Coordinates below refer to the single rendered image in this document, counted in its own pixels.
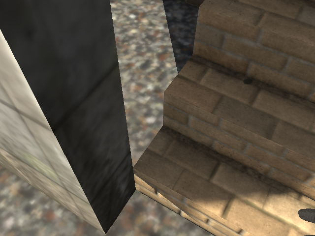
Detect stairs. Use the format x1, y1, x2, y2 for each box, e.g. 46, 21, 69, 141
133, 0, 315, 236

